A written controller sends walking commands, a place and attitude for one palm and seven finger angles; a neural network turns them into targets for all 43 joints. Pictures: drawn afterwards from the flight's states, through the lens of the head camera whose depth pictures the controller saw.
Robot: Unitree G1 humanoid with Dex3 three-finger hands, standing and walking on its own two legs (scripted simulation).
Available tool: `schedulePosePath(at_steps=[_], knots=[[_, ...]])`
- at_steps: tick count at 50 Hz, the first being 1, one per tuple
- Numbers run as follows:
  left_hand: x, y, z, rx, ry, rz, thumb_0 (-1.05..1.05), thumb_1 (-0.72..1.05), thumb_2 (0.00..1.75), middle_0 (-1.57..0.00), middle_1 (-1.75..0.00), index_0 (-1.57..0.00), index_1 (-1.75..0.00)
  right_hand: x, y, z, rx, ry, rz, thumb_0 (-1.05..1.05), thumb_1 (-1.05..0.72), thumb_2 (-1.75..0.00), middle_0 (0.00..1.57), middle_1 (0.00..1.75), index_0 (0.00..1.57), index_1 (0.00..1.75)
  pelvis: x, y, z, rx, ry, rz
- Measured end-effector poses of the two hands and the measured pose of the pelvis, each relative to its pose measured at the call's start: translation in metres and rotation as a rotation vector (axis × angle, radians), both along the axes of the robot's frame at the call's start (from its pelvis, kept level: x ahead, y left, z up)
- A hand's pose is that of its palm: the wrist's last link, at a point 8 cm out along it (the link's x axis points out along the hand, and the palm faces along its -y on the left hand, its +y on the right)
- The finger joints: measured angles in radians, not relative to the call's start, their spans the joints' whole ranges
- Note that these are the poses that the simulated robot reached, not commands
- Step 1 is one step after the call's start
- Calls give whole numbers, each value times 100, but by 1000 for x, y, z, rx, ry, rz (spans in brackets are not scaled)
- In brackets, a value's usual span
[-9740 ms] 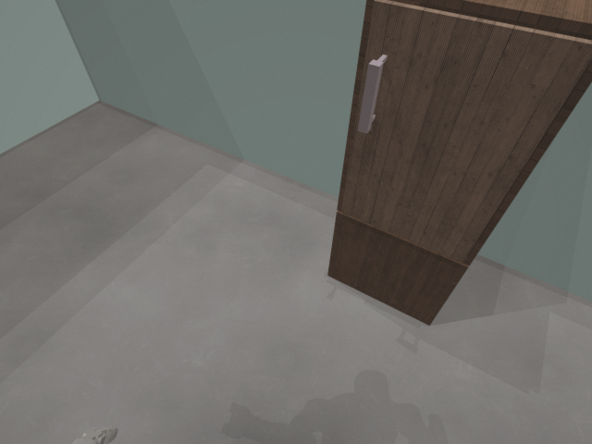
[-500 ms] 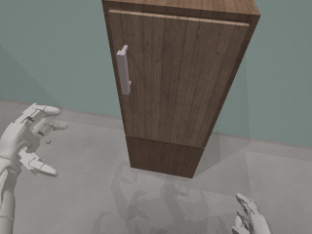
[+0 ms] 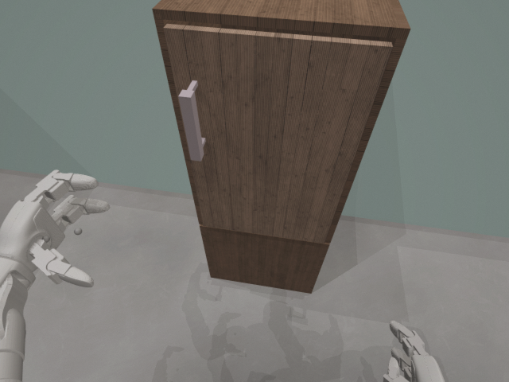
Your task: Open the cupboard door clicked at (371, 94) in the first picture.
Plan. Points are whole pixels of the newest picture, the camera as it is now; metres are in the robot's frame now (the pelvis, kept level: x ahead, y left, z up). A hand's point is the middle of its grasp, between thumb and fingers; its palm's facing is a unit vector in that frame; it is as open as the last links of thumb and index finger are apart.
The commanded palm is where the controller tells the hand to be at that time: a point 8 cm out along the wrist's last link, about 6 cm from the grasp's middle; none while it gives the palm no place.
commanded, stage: move the hooked fingers beside the handle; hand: left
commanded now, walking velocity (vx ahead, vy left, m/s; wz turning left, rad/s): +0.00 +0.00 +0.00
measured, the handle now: (195, 122) +0.57 +0.16 +0.09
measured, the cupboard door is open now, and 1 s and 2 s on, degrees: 0 0 0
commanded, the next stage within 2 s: none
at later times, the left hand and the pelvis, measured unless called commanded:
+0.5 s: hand (105, 201) +0.34 +0.25 +0.11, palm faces -0.08 -1.00 -0.01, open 14.0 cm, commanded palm +0.33 +0.31 +0.11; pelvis -0.01 -0.01 +0.00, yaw +0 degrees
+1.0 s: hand (128, 169) +0.42 +0.25 +0.10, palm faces -0.09 -1.00 +0.01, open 14.0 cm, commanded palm +0.40 +0.30 +0.10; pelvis +0.00 +0.00 -0.01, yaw -1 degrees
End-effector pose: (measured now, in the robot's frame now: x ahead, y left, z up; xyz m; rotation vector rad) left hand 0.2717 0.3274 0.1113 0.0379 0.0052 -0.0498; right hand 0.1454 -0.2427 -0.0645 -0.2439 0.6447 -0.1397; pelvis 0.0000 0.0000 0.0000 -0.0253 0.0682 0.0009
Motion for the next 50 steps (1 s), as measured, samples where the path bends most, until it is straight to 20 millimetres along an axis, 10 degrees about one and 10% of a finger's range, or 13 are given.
schedulePosePath(at_steps=[12, 50], knots=[[4, -8, 0, -9, 2, 3, -1, -50, 30, -30, -120, -30, -120, 2, -10, -4, -2, 4, 3, 1, -91, -89, 21, 30, 20, 30, -3, -9, -1, 5, 2, 6], [133, -26, -9, -48, 16, -45, -1, -50, 30, -30, -120, -30, -120, -85, -27, -32, -41, 348, -155, 1, -91, -89, 21, 30, 20, 30, 0, -2, -9, 1, 116, -24]])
